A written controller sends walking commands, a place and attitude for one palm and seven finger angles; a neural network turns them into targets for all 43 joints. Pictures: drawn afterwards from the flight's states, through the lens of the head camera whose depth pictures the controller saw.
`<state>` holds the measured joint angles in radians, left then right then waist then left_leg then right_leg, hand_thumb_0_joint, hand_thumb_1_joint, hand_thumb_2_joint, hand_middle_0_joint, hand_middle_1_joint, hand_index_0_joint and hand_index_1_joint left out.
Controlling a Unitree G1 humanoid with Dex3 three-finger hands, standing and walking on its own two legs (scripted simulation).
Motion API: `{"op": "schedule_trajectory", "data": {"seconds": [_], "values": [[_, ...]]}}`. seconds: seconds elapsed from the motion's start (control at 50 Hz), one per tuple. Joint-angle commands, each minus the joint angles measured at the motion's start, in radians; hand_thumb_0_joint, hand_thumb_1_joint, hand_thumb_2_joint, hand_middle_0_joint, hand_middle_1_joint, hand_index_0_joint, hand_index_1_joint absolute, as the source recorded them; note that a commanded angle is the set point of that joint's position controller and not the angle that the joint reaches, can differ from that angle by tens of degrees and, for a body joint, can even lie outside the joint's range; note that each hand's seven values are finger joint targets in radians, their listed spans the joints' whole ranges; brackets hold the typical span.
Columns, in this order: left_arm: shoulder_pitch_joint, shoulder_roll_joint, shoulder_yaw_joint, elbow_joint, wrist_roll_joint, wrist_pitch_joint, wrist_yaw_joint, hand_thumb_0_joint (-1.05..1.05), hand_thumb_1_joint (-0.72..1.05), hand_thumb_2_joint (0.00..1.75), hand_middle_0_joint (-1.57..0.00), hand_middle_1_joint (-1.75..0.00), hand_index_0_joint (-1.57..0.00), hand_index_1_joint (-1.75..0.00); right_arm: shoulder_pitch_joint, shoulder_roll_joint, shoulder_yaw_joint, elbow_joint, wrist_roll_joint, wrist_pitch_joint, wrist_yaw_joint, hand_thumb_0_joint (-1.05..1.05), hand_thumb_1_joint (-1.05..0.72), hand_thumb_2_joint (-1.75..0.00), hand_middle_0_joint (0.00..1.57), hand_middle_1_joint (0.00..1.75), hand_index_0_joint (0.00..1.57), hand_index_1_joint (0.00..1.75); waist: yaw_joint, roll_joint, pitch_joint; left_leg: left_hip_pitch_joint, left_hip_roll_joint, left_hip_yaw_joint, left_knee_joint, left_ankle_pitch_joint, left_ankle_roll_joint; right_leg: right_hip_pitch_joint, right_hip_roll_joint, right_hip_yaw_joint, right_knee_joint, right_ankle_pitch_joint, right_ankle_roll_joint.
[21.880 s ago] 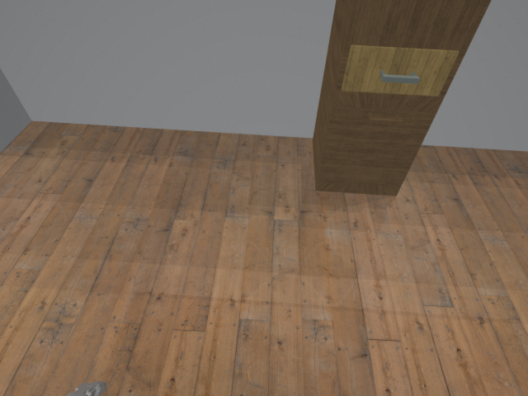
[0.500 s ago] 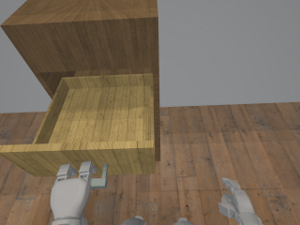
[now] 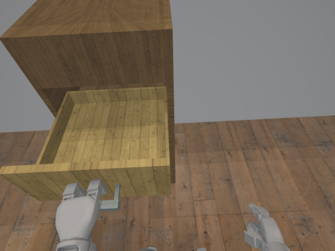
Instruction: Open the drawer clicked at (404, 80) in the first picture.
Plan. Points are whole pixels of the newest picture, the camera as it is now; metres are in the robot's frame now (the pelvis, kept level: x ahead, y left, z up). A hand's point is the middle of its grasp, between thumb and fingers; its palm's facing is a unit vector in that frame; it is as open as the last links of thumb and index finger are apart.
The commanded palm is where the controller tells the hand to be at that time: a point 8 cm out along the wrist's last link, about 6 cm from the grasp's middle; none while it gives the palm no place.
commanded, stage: lift the hand off the handle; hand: left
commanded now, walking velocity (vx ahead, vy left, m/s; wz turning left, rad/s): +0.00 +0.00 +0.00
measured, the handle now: (93, 197) +0.25 +0.22 -0.03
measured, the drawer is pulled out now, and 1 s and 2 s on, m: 0.29 0.29 0.29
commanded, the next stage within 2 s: draw the hand back to the body in 1.98 s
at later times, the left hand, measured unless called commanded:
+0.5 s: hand (82, 213) +0.20 +0.22 +0.00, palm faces +0.00 -0.12 -0.99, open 13.2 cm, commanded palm +0.18 +0.21 +0.07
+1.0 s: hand (78, 207) +0.20 +0.21 +0.04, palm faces +0.03 -0.14 -0.99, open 13.4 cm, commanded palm +0.18 +0.21 +0.11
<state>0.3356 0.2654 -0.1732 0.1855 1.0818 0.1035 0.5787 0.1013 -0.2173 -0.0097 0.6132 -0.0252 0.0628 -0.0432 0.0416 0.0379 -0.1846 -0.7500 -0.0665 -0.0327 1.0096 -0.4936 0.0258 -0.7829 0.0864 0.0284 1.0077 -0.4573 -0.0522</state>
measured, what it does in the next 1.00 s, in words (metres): stands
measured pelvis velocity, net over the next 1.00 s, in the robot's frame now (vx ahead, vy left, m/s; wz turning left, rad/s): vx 0.02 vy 0.01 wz -0.01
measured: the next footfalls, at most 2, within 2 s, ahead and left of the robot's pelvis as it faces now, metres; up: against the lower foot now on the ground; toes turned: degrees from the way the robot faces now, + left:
none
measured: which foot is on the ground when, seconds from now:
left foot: down 0.00-1.00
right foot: down 0.00-1.00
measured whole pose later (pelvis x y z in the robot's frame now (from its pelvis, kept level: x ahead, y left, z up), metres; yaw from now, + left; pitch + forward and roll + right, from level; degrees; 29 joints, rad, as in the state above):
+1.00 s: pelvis +0.02 +0.01 +0.03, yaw -1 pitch +7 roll +0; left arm 0.45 0.31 -0.19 -0.09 1.04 0.13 0.43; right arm 0.10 -0.22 0.00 0.56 -0.02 0.09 0.02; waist 0.08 0.07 -0.13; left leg -0.51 -0.06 -0.03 0.83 -0.45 0.04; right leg -0.54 0.08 0.05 0.83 -0.41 -0.04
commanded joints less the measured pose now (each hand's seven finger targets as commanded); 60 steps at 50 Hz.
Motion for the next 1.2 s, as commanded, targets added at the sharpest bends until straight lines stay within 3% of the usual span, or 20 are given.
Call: {"op": "schedule_trajectory", "data": {"seconds": [0.0,0.04,0.16,0.22,0.3,0.34,0.42,0.46,0.5,0.62,0.76,0.78,0.9,0.92,1.08,1.1,1.18], "values": [[-0.106,0.15,0.121,-0.256,0.014,-0.017,0.06,0.0,-0.5,0.3,-0.3,-1.2,-0.3,-1.2,-0.144,-0.108,-0.036,-0.177,-0.006,-0.046,0.002,0.0,-0.9,-0.9,0.2,0.3,0.2,0.3,0.008,-0.015,-0.165,0.117,0.011,0.001,-0.147,0.178,0.013,0.15,-0.043,0.048,-0.199,0.162,-0.011],[-0.109,0.12,0.086,-0.259,0.016,-0.013,0.057,0.0,-0.5,0.3,-0.3,-1.2,-0.3,-1.2,-0.143,-0.104,-0.04,-0.177,-0.007,-0.048,0.007,0.0,-0.9,-0.9,0.2,0.3,0.2,0.3,-0.001,-0.013,-0.161,0.139,0.014,0.001,-0.149,0.186,0.013,0.143,-0.044,0.041,-0.201,0.17,-0.008],[-0.102,0.156,0.124,-0.304,0.002,-0.012,0.05,0.0,-0.5,0.3,-0.3,-1.2,-0.3,-1.2,-0.138,-0.109,-0.042,-0.182,-0.007,-0.045,0.008,0.0,-0.9,-0.9,0.2,0.3,0.2,0.3,0.007,-0.03,-0.196,0.171,0.013,-0.001,-0.163,0.235,0.012,0.195,-0.041,0.049,-0.205,0.249,-0.007],[-0.086,0.155,0.118,-0.352,0.003,-0.014,0.048,0.0,-0.5,0.3,-0.3,-1.2,-0.3,-1.2,-0.143,-0.109,-0.039,-0.191,-0.009,-0.042,0.013,0.0,-0.9,-0.9,0.2,0.3,0.2,0.3,0.011,0.004,-0.21,0.207,0.015,0.002,-0.17,0.277,0.012,0.207,-0.041,0.044,-0.202,0.287,-0.01],[-0.067,0.162,0.125,-0.38,0.002,-0.014,0.041,0.0,-0.5,0.3,-0.3,-1.2,-0.3,-1.2,-0.143,-0.113,-0.038,-0.201,-0.011,-0.037,0.02,0.0,-0.9,-0.9,0.2,0.3,0.2,0.3,0.008,-0.008,-0.188,0.222,0.018,-0.004,-0.183,0.301,0.011,0.211,-0.037,0.037,-0.212,0.299,-0.013],[-0.063,0.121,0.075,-0.4,0.007,-0.012,0.034,0.0,-0.5,0.3,-0.3,-1.2,-0.3,-1.2,-0.139,-0.107,-0.04,-0.202,-0.01,-0.038,0.028,0.0,-0.9,-0.9,0.2,0.3,0.2,0.3,0.006,0.011,-0.186,0.254,0.023,-0.007,-0.19,0.323,0.009,0.201,-0.037,0.025,-0.213,0.292,-0.013],[-0.043,0.146,0.092,-0.419,-0.002,-0.006,0.015,0.0,-0.5,0.3,-0.3,-1.2,-0.3,-1.2,-0.141,-0.108,-0.035,-0.209,-0.007,-0.031,0.036,0.0,-0.9,-0.9,0.2,0.3,0.2,0.3,0.012,-0.007,-0.173,0.27,0.027,-0.01,-0.209,0.343,0.007,0.222,-0.034,0.026,-0.223,0.308,-0.013],[-0.009,0.122,0.067,-0.424,-0.003,-0.003,0.003,0.0,-0.5,0.3,-0.3,-1.2,-0.3,-1.2,-0.14,-0.103,-0.037,-0.215,-0.005,-0.031,0.042,0.0,-0.9,-0.9,0.2,0.3,0.2,0.3,0.011,-0.031,-0.161,0.275,0.03,-0.012,-0.213,0.355,0.008,0.231,-0.035,0.022,-0.232,0.314,-0.011],[-0.037,0.124,0.063,-0.43,-0.006,0.002,-0.011,0.0,-0.5,0.3,-0.3,-1.2,-0.3,-1.2,-0.143,-0.106,-0.033,-0.217,-0.004,-0.026,0.044,0.0,-0.9,-0.9,0.2,0.3,0.2,0.3,0.004,-0.031,-0.14,0.275,0.03,-0.015,-0.226,0.335,0.008,0.231,-0.035,0.021,-0.245,0.294,-0.012],[-0.003,0.135,0.063,-0.472,-0.006,-0.006,-0.037,0.0,-0.5,0.3,-0.3,-1.2,-0.3,-1.2,-0.145,-0.099,-0.03,-0.223,-0.003,-0.023,0.05,0.0,-0.9,-0.9,0.2,0.3,0.2,0.3,0.024,-0.018,-0.145,0.3,0.028,-0.01,-0.249,0.334,0.008,0.27,-0.035,0.033,-0.263,0.29,-0.012],[-0.011,0.136,0.063,-0.47,-0.005,0.003,-0.064,0.0,-0.5,0.3,-0.3,-1.2,-0.3,-1.2,-0.155,-0.096,-0.026,-0.221,0.003,-0.019,0.056,0.0,-0.9,-0.9,0.2,0.3,0.2,0.3,0.022,-0.028,-0.077,0.299,0.032,-0.016,-0.28,0.305,0.006,0.273,-0.032,0.032,-0.29,0.256,-0.013],[-0.004,0.141,0.07,-0.493,-0.009,0.002,-0.066,0.0,-0.5,0.3,-0.3,-1.2,-0.3,-1.2,-0.155,-0.096,-0.027,-0.227,0.003,-0.02,0.055,0.0,-0.9,-0.9,0.2,0.3,0.2,0.3,0.031,-0.013,-0.097,0.309,0.032,-0.014,-0.286,0.313,0.007,0.292,-0.033,0.032,-0.29,0.261,-0.013],[-0.008,0.168,0.093,-0.532,-0.025,0.001,-0.086,0.0,-0.5,0.3,-0.3,-1.2,-0.3,-1.2,-0.159,-0.096,-0.025,-0.229,0.004,-0.022,0.052,0.0,-0.9,-0.9,0.2,0.3,0.2,0.3,0.031,-0.008,-0.102,0.327,0.03,-0.014,-0.301,0.327,0.007,0.326,-0.034,0.045,-0.31,0.28,-0.014],[-0.008,0.145,0.063,-0.545,-0.021,0.001,-0.091,0.0,-0.5,0.3,-0.3,-1.2,-0.3,-1.2,-0.163,-0.093,-0.024,-0.23,0.003,-0.022,0.056,0.0,-0.9,-0.9,0.2,0.3,0.2,0.3,0.03,0.004,-0.094,0.339,0.031,-0.014,-0.301,0.325,0.008,0.312,-0.035,0.041,-0.312,0.265,-0.014],[0.02,0.139,0.05,-0.585,-0.03,-0.002,-0.123,0.0,-0.5,0.3,-0.3,-1.2,-0.3,-1.2,-0.163,-0.092,-0.026,-0.235,0.005,-0.024,0.066,0.0,-0.9,-0.9,0.2,0.3,0.2,0.3,0.035,-0.026,-0.07,0.348,0.032,-0.011,-0.32,0.325,0.012,0.337,-0.038,0.047,-0.335,0.273,-0.01],[0.022,0.166,0.08,-0.565,-0.033,0.002,-0.124,0.0,-0.5,0.3,-0.3,-1.2,-0.3,-1.2,-0.163,-0.094,-0.023,-0.232,0.008,-0.022,0.064,0.0,-0.9,-0.9,0.2,0.3,0.2,0.3,0.032,-0.038,-0.055,0.336,0.033,-0.014,-0.329,0.312,0.009,0.343,-0.035,0.051,-0.342,0.26,-0.012],[0.005,0.181,0.099,-0.578,-0.035,0.009,-0.138,0.0,-0.5,0.3,-0.3,-1.2,-0.3,-1.2,-0.172,-0.092,-0.021,-0.228,0.012,-0.02,0.058,0.0,-0.9,-0.9,0.2,0.3,0.2,0.3,0.044,-0.055,-0.057,0.338,0.028,-0.005,-0.343,0.296,0.012,0.378,-0.042,0.067,-0.361,0.273,-0.006]]}}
